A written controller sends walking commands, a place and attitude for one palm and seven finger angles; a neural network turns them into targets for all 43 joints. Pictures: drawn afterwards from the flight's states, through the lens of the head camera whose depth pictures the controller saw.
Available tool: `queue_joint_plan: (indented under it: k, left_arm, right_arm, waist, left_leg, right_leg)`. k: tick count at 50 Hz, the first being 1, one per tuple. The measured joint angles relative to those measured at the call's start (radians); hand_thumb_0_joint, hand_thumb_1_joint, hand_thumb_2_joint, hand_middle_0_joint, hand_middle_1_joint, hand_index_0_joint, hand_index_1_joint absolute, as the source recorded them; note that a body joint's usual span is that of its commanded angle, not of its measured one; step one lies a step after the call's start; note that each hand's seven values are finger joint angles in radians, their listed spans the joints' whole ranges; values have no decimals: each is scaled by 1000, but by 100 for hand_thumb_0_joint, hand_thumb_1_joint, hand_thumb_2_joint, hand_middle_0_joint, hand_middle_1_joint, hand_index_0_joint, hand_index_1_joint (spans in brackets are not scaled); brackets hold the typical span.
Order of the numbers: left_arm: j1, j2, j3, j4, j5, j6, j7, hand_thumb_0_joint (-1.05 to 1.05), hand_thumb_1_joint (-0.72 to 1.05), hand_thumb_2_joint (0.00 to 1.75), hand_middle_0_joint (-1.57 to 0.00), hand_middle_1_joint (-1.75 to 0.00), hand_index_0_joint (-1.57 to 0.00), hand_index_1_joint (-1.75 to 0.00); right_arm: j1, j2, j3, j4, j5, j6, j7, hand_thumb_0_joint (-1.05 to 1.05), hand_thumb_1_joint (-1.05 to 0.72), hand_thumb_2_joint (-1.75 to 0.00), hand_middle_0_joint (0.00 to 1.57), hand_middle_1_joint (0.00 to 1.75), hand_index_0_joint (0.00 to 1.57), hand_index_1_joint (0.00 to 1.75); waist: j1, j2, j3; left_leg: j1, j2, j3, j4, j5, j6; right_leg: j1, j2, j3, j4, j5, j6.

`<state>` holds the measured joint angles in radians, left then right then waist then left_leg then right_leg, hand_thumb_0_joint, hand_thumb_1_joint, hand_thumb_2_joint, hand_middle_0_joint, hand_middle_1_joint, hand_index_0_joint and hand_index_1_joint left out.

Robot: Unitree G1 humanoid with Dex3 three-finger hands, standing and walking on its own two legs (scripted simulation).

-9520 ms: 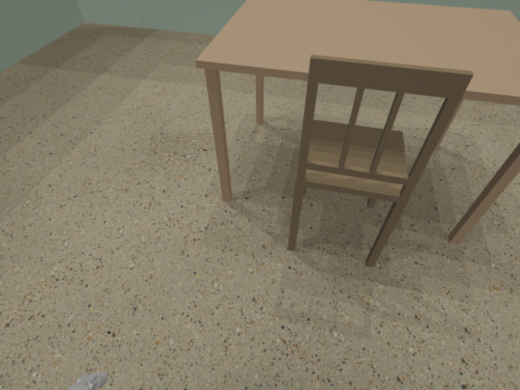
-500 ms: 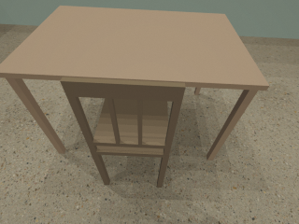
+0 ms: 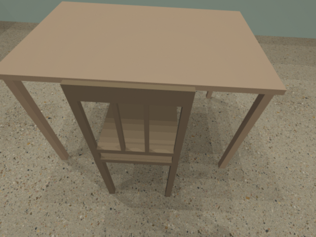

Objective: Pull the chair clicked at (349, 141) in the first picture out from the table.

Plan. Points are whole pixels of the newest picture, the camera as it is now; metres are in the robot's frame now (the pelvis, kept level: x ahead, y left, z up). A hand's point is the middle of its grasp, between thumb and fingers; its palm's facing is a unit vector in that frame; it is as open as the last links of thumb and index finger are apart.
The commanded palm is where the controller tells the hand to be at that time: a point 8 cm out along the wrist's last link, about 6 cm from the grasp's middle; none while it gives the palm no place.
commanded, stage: raise the hand toward the chair's back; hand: left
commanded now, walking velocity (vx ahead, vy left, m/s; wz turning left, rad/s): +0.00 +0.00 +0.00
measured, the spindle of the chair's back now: (119, 128) +0.48 +0.17 -0.09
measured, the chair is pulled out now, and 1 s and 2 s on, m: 0.00 0.00 0.00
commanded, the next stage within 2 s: none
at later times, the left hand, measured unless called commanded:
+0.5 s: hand out of the picture +0.11 +0.17 -0.07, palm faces +0.24 -0.97 -0.09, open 10.4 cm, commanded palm +0.12 +0.21 -0.06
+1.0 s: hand (98, 222) +0.16 +0.16 -0.06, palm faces +0.02 -1.00 -0.07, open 14.8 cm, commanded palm +0.14 +0.22 -0.05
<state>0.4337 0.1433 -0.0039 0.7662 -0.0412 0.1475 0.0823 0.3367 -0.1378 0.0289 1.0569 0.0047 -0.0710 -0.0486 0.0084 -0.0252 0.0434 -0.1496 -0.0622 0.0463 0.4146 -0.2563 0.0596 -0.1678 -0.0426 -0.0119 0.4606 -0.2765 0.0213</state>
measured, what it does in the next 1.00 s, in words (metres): lowers itself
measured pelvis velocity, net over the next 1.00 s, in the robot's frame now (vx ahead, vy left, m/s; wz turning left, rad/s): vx -0.05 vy -0.03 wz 0.02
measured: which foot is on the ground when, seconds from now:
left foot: down 0.00-1.00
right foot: down 0.00-1.00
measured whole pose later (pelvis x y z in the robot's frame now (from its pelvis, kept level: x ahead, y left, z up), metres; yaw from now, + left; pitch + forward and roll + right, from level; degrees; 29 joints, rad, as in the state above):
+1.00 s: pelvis -0.05 -0.03 -0.09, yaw +1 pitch +17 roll -1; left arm 0.39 0.22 0.17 0.09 -0.27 -0.49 -0.27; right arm 0.25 -0.27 -0.04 0.61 0.03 -0.22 -0.07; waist -0.01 0.04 -0.13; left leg -0.94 0.00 0.00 1.16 -0.51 0.02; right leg -0.92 0.00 -0.10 1.13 -0.51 -0.05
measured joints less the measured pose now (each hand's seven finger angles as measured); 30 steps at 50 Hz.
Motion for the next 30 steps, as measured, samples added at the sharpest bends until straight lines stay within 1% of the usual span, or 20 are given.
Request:
queue_joint_plan:
  k: [1, 2, 4, 6, 7, 8, 9, 11, 13, 14, 15, 16, 18, 21, 23, 25, 26, 28, 29, 30]
  left_arm:
    - [45, 28, 10, -146, -22, -18, 17, 6, 96, 90, -21, -29, -20, -29]
    - [69, 54, 14, -248, -38, -59, 39, 6, 96, 90, -21, -29, -20, -29]
    - [65, 84, 14, -419, -79, -92, 65, 7, 95, 89, -20, -29, -20, -29]
    - [18, 73, 6, -539, -99, -144, 61, 6, 92, 88, -20, -29, -19, -28]
    - [-12, 61, 7, -579, -102, -188, 51, 5, 90, 87, -19, -28, -19, -28]
    - [-48, 49, 13, -599, -104, -245, 35, 5, 87, 87, -19, -28, -18, -28]
    - [-84, 35, 23, -607, -112, -310, 9, 4, 85, 86, -19, -28, -18, -28]
    - [-138, 8, 49, -603, -139, -442, -78, 3, 80, 84, -18, -27, -18, -27]
    - [-148, -12, 72, -596, -168, -561, -192, 2, 75, 82, -18, -26, -17, -26]
    - [-139, -17, 81, -588, -172, -612, -246, 1, 72, 82, -18, -26, -17, -26]
    - [-123, -19, 91, -576, -165, -650, -288, 1, 70, 81, -18, -26, -17, -26]
    - [-99, -15, 98, -566, -157, -668, -315, 1, 67, 80, -18, -26, -17, -26]
    - [-36, 3, 108, -562, -147, -659, -336, 1, 62, 78, -18, -25, -17, -25]
    - [58, 33, 137, -594, -157, -641, -311, 1, 54, 75, -18, -24, -17, -24]
    - [105, 48, 169, -646, -179, -669, -282, 1, 49, 73, -17, -23, -17, -23]
    - [121, 59, 192, -706, -211, -725, -275, 1, 45, 71, -16, -22, -16, -22]
    - [112, 62, 198, -733, -229, -756, -285, 1, 42, 70, -16, -22, -15, -22]
    - [66, 66, 193, -768, -262, -806, -332, 1, 38, 68, -15, -21, -14, -21]
    - [32, 69, 183, -773, -272, -813, -364, 1, 35, 67, -14, -21, -14, -21]
    - [-7, 74, 171, -765, -278, -806, -400, 1, 33, 66, -14, -20, -13, -20]
  right_arm:
    - [21, -10, 1, -36, 2, -52, -8, 3, -93, -90, 20, 30, 21, 30]
    - [34, -21, -2, -64, 10, -99, -10, 3, -93, -90, 20, 30, 21, 30]
    - [43, -54, -12, -133, 29, -160, -10, 3, -93, -90, 20, 30, 21, 30]
    - [27, -105, -21, -194, 30, -200, -14, 3, -93, -90, 20, 30, 21, 30]
    - [11, -127, -26, -221, 22, -211, -14, 3, -92, -90, 20, 30, 21, 30]
    - [-12, -142, -32, -245, 15, -217, -13, 2, -92, -90, 20, 30, 21, 30]
    - [-38, -148, -38, -269, 9, -220, -10, 2, -92, -90, 20, 30, 21, 30]
    - [-90, -140, -51, -317, 4, -216, 3, 2, -91, -90, 20, 30, 21, 30]
    - [-132, -125, -63, -376, -2, -205, 25, 2, -91, -90, 20, 30, 20, 30]
    - [-148, -121, -69, -410, -4, -199, 36, 2, -91, -90, 20, 30, 20, 30]
    - [-162, -119, -76, -444, -4, -191, 46, 2, -91, -90, 20, 30, 20, 30]
    - [-174, -120, -83, -477, -3, -180, 53, 1, -91, -90, 20, 30, 20, 30]
    - [-195, -126, -94, -534, -1, -154, 59, 1, -90, -90, 20, 30, 20, 30]
    - [-217, -132, -106, -581, -3, -136, 51, 1, -90, -90, 20, 30, 20, 30]
    - [-227, -129, -106, -580, -6, -137, 38, 1, -90, -90, 20, 30, 20, 30]
    - [-234, -124, -94, -559, -7, -148, 24, 1, -90, -90, 20, 30, 20, 30]
    - [-237, -122, -82, -543, -6, -157, 18, 1, -90, -90, 19, 30, 20, 30]
    - [-242, -114, -54, -511, -1, -176, 7, 1, -90, -90, 20, 30, 20, 30]
    - [-242, -108, -39, -499, 3, -183, 2, 1, -90, -90, 20, 30, 20, 30]
    - [-241, -100, -25, -489, 9, -186, -4, 1, -90, -90, 20, 30, 20, 30]
  waist:
    - [8, -9, -6]
    - [7, -16, -21]
    - [-8, -7, -40]
    - [-26, 44, -61]
    - [-37, 65, -81]
    - [-46, 75, -104]
    - [-51, 75, -127]
    - [-50, 45, -162]
    - [-48, 2, -181]
    - [-48, -17, -184]
    - [-46, -31, -186]
    - [-42, -42, -186]
    - [-27, -54, -183]
    - [4, -49, -176]
    - [25, -30, -174]
    - [43, -4, -176]
    - [50, 10, -178]
    - [59, 38, -177]
    - [60, 50, -175]
    - [59, 60, -172]
  left_leg:
    - [-6, -6, 8, 2, -1, -3]
    - [-18, -15, 13, 7, -2, -4]
    - [-58, -30, 6, 52, -13, -3]
    - [-112, -19, -14, 128, -42, -1]
    - [-150, -13, -22, 169, -57, -2]
    - [-196, -7, -25, 212, -73, -5]
    - [-246, -1, -23, 255, -88, -9]
    - [-341, 14, -9, 338, -118, -16]
    - [-423, 32, 3, 417, -149, -29]
    - [-460, 39, 3, 457, -165, -35]
    - [-494, 46, 1, 496, -181, -41]
    - [-528, 52, -1, 534, -196, -46]
    - [-591, 60, -9, 603, -221, -48]
    - [-676, 69, -34, 694, -253, -68]
    - [-723, 72, -59, 743, -268, -76]
    - [-766, 73, -85, 785, -278, -80]
    - [-786, 72, -97, 803, -281, -81]
    - [-820, 71, -113, 835, -286, -82]
    - [-835, 71, -118, 846, -287, -81]
    - [-846, 71, -119, 854, -287, -79]
  right_leg:
    - [-29, -6, 3, 47, -22, -12]
    - [-59, -12, 2, 87, -42, -20]
    - [-97, -20, -13, 129, -57, -25]
    - [-120, -13, -37, 154, -67, -20]
    - [-145, -8, -46, 171, -71, -20]
    - [-184, -4, -51, 199, -79, -22]
    - [-233, 1, -50, 238, -90, -25]
    - [-337, 13, -38, 324, -117, -37]
    - [-426, 28, -28, 406, -143, -54]
    - [-463, 34, -29, 445, -157, -61]
    - [-497, 40, -32, 482, -172, -67]
    - [-530, 44, -35, 517, -186, -74]
    - [-591, 50, -45, 583, -212, -84]
    - [-663, 55, -71, 659, -243, -99]
    - [-695, 57, -97, 692, -257, -107]
    - [-722, 57, -123, 717, -267, -111]
    - [-735, 57, -134, 728, -271, -112]
    - [-760, 56, -152, 749, -275, -114]
    - [-771, 55, -156, 758, -276, -114]
    - [-783, 56, -157, 764, -275, -114]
